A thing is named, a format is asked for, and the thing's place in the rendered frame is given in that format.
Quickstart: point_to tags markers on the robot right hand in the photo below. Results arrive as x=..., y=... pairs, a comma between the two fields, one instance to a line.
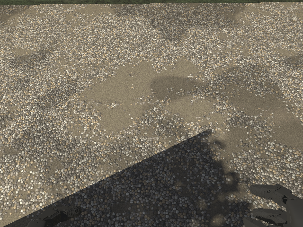
x=292, y=217

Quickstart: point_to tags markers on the robot left hand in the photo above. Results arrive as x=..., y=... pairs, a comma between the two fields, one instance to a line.
x=54, y=215

